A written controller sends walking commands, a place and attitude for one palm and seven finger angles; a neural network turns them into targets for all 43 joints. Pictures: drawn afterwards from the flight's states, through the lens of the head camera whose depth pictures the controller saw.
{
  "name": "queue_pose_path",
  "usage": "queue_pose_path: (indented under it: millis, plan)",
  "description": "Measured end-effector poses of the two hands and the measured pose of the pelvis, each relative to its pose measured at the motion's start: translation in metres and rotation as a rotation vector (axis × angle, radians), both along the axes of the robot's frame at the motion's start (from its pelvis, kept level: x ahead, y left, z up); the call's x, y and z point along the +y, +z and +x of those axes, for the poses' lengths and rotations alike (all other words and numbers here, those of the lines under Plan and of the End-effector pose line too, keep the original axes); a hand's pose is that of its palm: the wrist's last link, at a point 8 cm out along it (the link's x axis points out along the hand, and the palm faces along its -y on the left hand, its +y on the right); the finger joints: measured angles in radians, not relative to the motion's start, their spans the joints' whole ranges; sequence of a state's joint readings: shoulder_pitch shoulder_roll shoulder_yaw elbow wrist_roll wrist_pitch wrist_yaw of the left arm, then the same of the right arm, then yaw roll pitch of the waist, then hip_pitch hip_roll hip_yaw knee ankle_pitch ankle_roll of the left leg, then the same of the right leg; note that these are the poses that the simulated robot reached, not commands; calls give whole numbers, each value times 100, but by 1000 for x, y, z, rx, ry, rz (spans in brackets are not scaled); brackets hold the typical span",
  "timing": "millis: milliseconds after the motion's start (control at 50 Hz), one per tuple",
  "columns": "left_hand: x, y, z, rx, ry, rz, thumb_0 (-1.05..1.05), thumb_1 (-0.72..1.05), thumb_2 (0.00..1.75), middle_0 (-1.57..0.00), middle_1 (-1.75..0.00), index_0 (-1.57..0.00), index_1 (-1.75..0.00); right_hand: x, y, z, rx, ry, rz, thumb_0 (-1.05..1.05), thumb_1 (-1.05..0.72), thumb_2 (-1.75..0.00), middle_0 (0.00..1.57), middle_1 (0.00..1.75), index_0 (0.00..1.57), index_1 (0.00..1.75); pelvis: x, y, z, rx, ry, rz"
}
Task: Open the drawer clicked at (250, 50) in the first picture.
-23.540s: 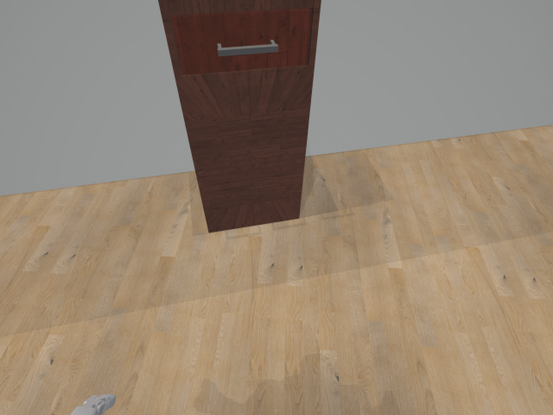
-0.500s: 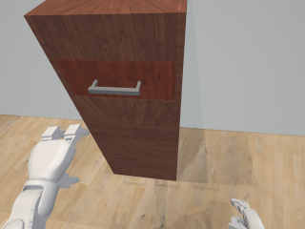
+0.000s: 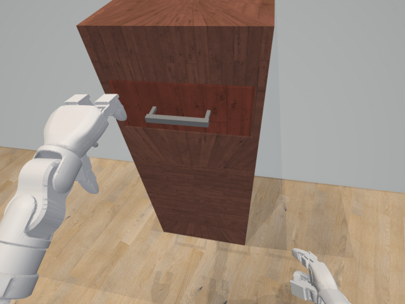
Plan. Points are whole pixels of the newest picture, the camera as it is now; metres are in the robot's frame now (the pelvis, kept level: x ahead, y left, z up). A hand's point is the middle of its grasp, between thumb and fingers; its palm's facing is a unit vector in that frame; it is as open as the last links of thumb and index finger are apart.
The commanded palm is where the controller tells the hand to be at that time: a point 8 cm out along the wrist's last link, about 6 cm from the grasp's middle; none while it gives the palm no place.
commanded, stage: raise the hand with hooked fingers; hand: left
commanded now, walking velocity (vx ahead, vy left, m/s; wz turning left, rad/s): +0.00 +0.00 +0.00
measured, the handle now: (178, 116) +0.55 +0.16 +0.07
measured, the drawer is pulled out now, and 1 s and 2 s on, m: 0.00 0.00 0.00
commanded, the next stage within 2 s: move the hooked fingers above the handle in 0.40 s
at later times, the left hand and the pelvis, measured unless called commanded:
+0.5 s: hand (94, 145) +0.31 +0.23 +0.19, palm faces +0.18 -0.04 -0.98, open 13.8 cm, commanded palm +0.26 +0.22 +0.24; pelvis -0.02 -0.02 +0.00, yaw +0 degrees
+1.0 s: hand (117, 138) +0.36 +0.22 +0.16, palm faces +0.03 -0.01 -1.00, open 13.9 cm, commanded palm +0.33 +0.21 +0.22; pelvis -0.01 -0.03 +0.00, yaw +0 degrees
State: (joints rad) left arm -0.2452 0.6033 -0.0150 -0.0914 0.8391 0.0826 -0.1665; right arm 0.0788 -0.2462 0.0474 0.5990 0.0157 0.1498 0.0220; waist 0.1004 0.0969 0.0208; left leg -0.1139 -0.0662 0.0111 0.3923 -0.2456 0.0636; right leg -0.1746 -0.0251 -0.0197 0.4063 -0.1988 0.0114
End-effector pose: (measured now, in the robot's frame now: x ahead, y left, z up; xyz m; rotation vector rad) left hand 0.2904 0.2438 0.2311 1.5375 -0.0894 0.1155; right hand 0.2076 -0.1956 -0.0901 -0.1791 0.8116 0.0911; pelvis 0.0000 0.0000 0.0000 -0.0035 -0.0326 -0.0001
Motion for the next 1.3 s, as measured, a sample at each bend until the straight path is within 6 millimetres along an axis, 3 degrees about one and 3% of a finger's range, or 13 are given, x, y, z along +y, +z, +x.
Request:
queue_pose_path:
  millis: [80,160,320,380,480,600,680,760,880,980,1100,1180,1300]
  plan:
    - [3,10,2,8,-1,6,0,-49,31,-32,-120,-32,-120,-5,-5,-14,29,-5,-7,1,-90,-90,20,30,20,30,0,0,-5,0,1,2]
    - [4,2,0,55,-3,-15,0,-49,31,-32,-120,-32,-120,-16,-8,-29,53,-28,-13,1,-90,-90,20,30,20,30,-1,1,-9,4,-6,4]
    - [-22,-15,-18,62,-136,-3,0,-49,30,-33,-120,-32,-120,-38,-12,-50,75,-51,-55,1,-90,-90,20,30,20,30,-7,0,-14,-1,-5,6]
    - [-25,-4,-22,-6,-150,5,0,-49,30,-33,-120,-32,-120,-42,-13,-51,79,-55,-56,1,-90,-90,20,30,20,30,-10,0,-15,-2,-3,7]
    - [-11,10,-16,-60,-31,-10,0,-50,30,-33,-120,-32,-120,-43,-16,-48,77,-53,-32,1,-90,-90,20,30,20,30,-17,0,-19,2,-1,11]
    - [-19,-6,-9,55,32,-6,0,-50,30,-32,-120,-32,-120,-43,-14,-37,40,-42,-7,1,-90,-90,20,30,20,30,-23,0,-21,9,4,14]
    - [-42,-25,-3,137,-60,11,0,-50,30,-32,-120,-32,-120,-46,-11,-31,14,-44,-16,1,-90,-90,20,30,20,30,-27,0,-20,10,8,15]
    - [-53,-25,6,112,-143,13,0,-49,30,-33,-120,-32,-120,-53,-9,-32,12,-61,-37,1,-90,-90,20,30,20,30,-33,-1,-17,13,8,15]
    - [-27,-7,29,15,-36,-7,1,-49,30,-33,-120,-32,-120,-68,-16,-44,75,-94,-62,1,-90,-90,20,30,20,30,-38,-1,-13,35,4,14]
    - [-17,-14,43,78,53,12,0,-49,30,-32,-120,-32,-120,-80,-25,-53,137,-116,-76,1,-90,-90,20,30,20,30,-35,-1,-8,57,5,13]
    - [-57,-46,52,192,-123,6,0,-49,30,-32,-120,-32,-120,-80,-28,-53,153,-141,-92,1,-91,-90,20,30,20,30,-29,-2,-2,70,6,13]
    - [-77,-45,61,128,-241,-10,0,-49,30,-33,-120,-32,-120,-74,-25,-50,141,-158,-89,1,-91,-90,20,30,20,30,-27,-2,2,80,-2,14]
    - [-47,-20,87,-29,-100,-22,1,-49,30,-33,-120,-32,-120,-63,-29,-51,174,-157,-58,1,-91,-90,20,30,20,30,-24,-2,7,100,-17,13]
